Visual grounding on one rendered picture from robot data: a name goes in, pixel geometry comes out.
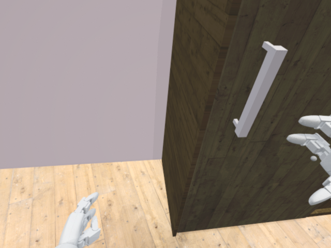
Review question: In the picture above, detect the handle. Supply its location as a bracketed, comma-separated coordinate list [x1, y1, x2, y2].
[233, 41, 288, 137]

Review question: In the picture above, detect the right robot hand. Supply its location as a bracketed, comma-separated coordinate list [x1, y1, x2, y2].
[287, 115, 331, 205]

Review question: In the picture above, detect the left robot hand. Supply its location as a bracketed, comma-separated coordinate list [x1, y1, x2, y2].
[58, 192, 101, 248]

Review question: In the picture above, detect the wardrobe door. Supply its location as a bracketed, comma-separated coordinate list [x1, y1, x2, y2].
[317, 198, 331, 209]
[177, 0, 331, 233]

